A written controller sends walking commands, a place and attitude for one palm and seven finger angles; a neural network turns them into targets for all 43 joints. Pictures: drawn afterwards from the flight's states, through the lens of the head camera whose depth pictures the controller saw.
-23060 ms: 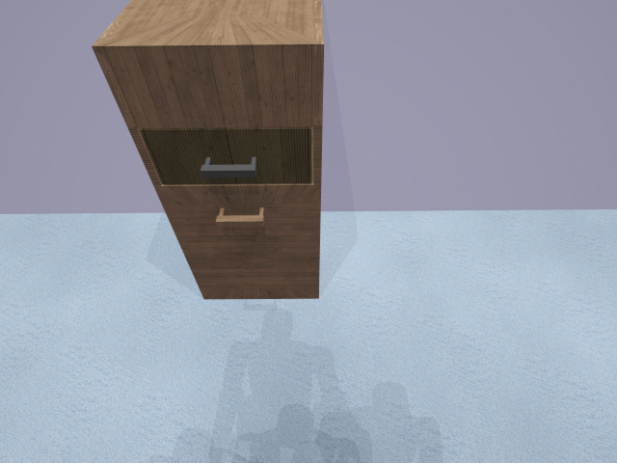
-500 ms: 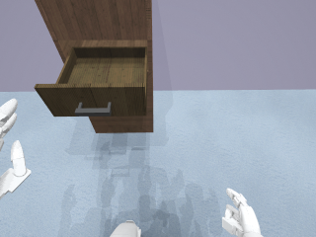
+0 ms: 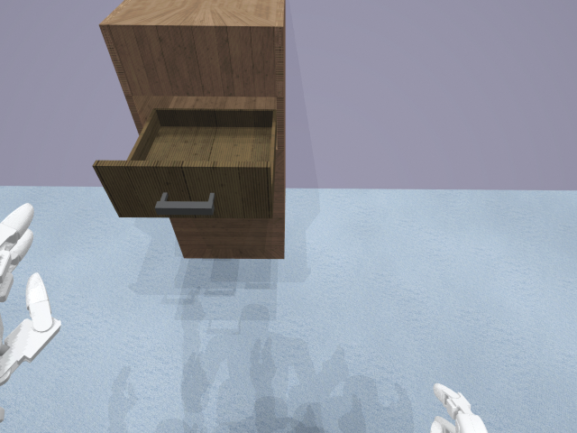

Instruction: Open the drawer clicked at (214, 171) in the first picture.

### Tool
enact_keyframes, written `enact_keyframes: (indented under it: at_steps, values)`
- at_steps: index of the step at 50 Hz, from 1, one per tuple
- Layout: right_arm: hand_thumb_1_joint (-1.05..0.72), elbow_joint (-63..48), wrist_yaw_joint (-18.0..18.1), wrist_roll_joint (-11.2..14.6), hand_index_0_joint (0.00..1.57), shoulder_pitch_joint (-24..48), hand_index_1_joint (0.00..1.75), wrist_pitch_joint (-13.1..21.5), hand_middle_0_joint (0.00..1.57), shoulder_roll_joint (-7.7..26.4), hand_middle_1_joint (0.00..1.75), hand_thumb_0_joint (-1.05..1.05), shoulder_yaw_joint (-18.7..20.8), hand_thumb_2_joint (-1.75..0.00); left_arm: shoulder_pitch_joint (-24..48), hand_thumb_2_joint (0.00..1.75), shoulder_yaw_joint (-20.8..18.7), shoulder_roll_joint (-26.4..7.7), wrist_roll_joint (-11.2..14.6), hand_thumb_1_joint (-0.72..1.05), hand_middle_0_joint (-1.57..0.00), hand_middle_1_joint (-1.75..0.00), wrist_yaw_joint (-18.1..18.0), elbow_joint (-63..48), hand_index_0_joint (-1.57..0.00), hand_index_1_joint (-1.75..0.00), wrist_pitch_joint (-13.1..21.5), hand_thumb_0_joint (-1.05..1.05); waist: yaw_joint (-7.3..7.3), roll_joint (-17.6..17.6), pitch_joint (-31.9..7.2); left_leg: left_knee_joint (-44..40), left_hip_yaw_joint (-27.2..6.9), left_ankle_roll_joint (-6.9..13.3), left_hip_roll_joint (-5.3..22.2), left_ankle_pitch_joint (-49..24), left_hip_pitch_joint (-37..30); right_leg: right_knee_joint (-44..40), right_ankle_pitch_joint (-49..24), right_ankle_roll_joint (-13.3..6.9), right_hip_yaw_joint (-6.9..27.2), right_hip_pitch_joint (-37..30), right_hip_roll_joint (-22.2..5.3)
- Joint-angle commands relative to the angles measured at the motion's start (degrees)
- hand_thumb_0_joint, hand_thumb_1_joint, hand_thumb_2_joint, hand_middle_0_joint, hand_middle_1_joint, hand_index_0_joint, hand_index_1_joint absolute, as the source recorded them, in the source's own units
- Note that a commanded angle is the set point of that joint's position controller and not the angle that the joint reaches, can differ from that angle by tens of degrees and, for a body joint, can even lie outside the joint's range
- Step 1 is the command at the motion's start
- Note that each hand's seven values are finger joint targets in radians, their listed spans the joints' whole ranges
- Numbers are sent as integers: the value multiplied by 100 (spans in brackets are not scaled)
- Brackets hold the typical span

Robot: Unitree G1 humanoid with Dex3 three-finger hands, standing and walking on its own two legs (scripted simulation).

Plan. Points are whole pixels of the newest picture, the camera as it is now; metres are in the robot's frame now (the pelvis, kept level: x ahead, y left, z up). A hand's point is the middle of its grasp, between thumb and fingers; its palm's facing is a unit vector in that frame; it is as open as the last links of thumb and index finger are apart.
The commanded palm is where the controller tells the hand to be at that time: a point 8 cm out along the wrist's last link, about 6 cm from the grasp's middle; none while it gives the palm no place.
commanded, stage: stop stepping back and stand still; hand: left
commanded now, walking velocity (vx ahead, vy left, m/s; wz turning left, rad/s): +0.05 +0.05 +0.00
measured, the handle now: (186, 202) +0.61 +0.26 -0.10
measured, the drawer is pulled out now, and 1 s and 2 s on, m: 0.30 0.30 0.30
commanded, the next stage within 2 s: let the arm hang, fingers relaxed in 0.02 s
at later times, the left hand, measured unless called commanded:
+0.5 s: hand out of the picture +0.00 +0.20 -0.17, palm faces +0.07 -0.98 -0.19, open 6.9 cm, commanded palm none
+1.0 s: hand out of the picture +0.00 +0.19 -0.17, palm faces +0.06 -0.98 -0.19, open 7.3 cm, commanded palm none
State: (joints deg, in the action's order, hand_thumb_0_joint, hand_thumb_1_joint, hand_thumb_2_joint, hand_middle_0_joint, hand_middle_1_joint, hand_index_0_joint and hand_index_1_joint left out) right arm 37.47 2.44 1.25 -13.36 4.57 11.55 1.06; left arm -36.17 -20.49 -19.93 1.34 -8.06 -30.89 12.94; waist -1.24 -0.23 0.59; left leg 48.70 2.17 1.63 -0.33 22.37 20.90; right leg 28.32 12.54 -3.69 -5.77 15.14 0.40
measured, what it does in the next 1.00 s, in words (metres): stands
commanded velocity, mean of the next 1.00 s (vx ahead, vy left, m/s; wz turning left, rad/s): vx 0.00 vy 0.00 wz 0.00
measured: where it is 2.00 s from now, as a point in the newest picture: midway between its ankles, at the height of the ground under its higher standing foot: outside the picture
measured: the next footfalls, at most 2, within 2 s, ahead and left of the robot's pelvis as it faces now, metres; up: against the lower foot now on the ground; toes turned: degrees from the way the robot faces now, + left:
none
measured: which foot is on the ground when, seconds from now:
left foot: down 0.00-1.00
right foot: down 0.00-1.00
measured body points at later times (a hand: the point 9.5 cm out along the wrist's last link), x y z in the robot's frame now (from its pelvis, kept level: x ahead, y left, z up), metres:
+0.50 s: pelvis +0.00 +0.02 +0.00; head +0.04 +0.03 +0.45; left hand +0.00 +0.25 -0.16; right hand +0.05 -0.22 -0.14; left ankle +0.02 +0.12 -0.74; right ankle +0.02 -0.11 -0.74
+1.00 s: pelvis +0.00 +0.02 +0.01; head +0.02 +0.01 +0.46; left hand +0.00 +0.24 -0.15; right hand -0.01 -0.18 -0.16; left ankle +0.02 +0.12 -0.74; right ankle +0.02 -0.11 -0.74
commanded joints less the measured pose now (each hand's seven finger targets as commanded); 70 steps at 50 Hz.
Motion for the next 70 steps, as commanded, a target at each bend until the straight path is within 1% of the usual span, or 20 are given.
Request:
enact_keyframes:
  at_steps: [1,3,4,5,6,7,8,10,11,12,13,15,16,19,21,24,27,42,54,70]
  values:
    - [-90,-1047,128,-85,20,656,30,391,20,538,30,0,106,-90,51,90,-541,-1016,-33,90,-20,-30,-226,-1416,-20,-30,244,0,-31,724,-152,-1807,209,102,102,-211,-761,-1759,1830,-309,1420,391,-1422]
    - [-90,-1120,200,-119,20,624,30,452,20,607,30,0,77,-90,20,90,-497,-1044,-25,90,-20,-30,-292,-1719,-20,-30,244,0,-25,-95,-29,-2923,-116,191,346,-215,-1138,-1087,1678,-29,1127,397,-980]
    - [-90,-1203,207,-162,20,660,30,456,20,738,30,0,121,-90,123,90,-478,-1017,1,90,-20,-30,-301,-1902,-20,-30,284,0,26,-822,37,-3376,-929,379,883,115,-894,-369,1385,160,846,326,-523]
    - [-90,-1234,178,-136,20,680,30,445,20,764,30,0,143,-90,184,90,-568,-1094,-13,90,-20,-30,-321,-1978,-20,-30,281,0,88,-1050,-121,-3429,-1422,542,1304,-83,-718,258,851,312,480,117,-208]
    - [-90,262,-389,-260,20,425,30,504,20,1512,30,0,441,-90,836,90,1523,243,-563,90,-20,-30,523,3192,-20,-30,-826,0,-333,-1092,306,-2714,-1812,588,1473,-781,227,1624,793,381,219,1045,-339]
    - [-90,157,-355,-234,20,-79,30,141,20,914,30,0,329,-90,851,90,1393,388,-435,90,-20,-30,643,3369,-20,-30,-1283,0,-244,-883,-248,-2736,-1713,679,1431,-1616,-273,1748,1465,371,624,1038,-295]
    - [-90,52,-285,-295,20,-48,30,28,20,837,30,0,245,-90,1021,90,1490,471,-370,90,-20,-30,659,3522,-20,-30,-1338,0,-138,-161,-448,-2483,-1878,801,1493,-2153,-239,1872,1716,363,626,946,-222]
    - [-90,45,-219,-333,20,107,30,-46,20,836,30,0,143,-90,1257,90,1571,443,-373,90,-20,-30,703,4179,-20,-30,-1299,0,124,690,-689,-1923,-1302,612,1188,-3725,-694,901,686,344,581,372,-225]
    - [-90,103,-194,-270,20,170,30,-88,20,827,30,0,127,-90,1257,90,1563,297,-380,90,-20,-30,697,4627,-20,-30,-1286,0,223,1071,-842,-1558,-836,324,776,-3614,-599,326,-1039,293,788,-341,-338]
    - [-90,235,-188,-226,20,128,30,-101,20,720,30,0,136,-90,1417,90,1553,97,-367,90,-20,-30,682,5138,-20,-30,-1267,0,146,1012,-843,-1510,-479,54,371,-2951,-497,179,-2486,102,1217,-642,-686]
    - [-90,360,-209,-159,20,-19,30,-181,20,722,30,0,127,-90,1706,90,1584,-94,-324,90,-20,-30,708,5493,-20,-30,-1320,0,-8,207,-337,-1899,-535,-35,268,-2056,-548,35,-1916,1,1244,-245,-859]
    - [-90,595,-191,-232,20,211,30,-362,20,625,30,0,93,-90,1947,90,1641,-53,-283,90,-20,-30,683,6343,-20,-30,-1354,0,113,559,-6,-1978,-455,-12,263,-1776,-504,-206,-1207,62,1310,-174,-612]
    - [-90,756,-186,-220,20,213,30,-419,20,624,30,0,87,-90,2047,90,1684,-46,-277,90,-20,-30,680,6718,-20,-30,-1343,0,78,512,102,-2094,-427,-24,261,-1376,-609,-486,-586,50,1373,-13,-628]
    - [-90,1196,-159,-210,20,153,30,-433,20,596,30,0,22,-90,2050,90,1791,13,-225,90,-20,-30,691,7642,-20,-30,-1334,0,111,-625,237,-2675,-659,48,451,-1159,-676,-572,-59,113,1220,-178,-362]
    - [-90,1400,-112,-223,20,51,30,-410,20,489,30,0,39,-90,1814,90,1736,237,-231,90,-20,-30,679,8095,-20,-30,-1296,0,158,-759,-74,-2718,-628,71,490,-1192,-860,-644,-287,97,1185,-426,-359]
    - [-90,1682,-67,-181,20,-191,30,-418,20,402,30,0,47,-90,1787,90,1818,278,-208,90,-20,-30,671,8566,-20,-30,-1282,0,98,-425,-247,-2709,-602,69,539,-1420,-1169,-768,-489,114,1109,-496,-409]
    - [-90,1942,-45,-163,20,-319,30,-448,20,375,30,0,40,-90,1742,90,1877,347,-212,90,-20,-30,654,8913,-20,-30,-1301,0,92,-240,68,-2847,-628,83,593,-1275,-1171,-853,-302,118,1039,-301,-414]
    - [-90,2544,-21,-155,20,-771,30,-460,20,202,30,0,10,-90,1531,90,1949,527,-210,90,-20,-30,575,9572,-20,-30,-1319,0,115,109,538,-3131,-684,106,595,-936,-1012,-885,23,146,944,-183,-419]
    - [-90,2621,-16,-180,20,-857,30,-416,20,-15,30,0,55,-90,1653,90,1889,635,-206,90,-20,-30,566,9468,-20,-30,-1276,0,88,-13,563,-3084,-585,81,547,-1082,-1000,-898,-144,139,1016,-205,-416]
    - [-90,2628,-1,-168,20,-779,30,-418,20,52,30,0,66,-90,1682,90,1890,590,-191,90,-20,-30,568,9490,-20,-30,-1246,0,60,-37,468,-3011,-500,29,577,-1311,-1224,-1013,-286,116,1103,-250,-423]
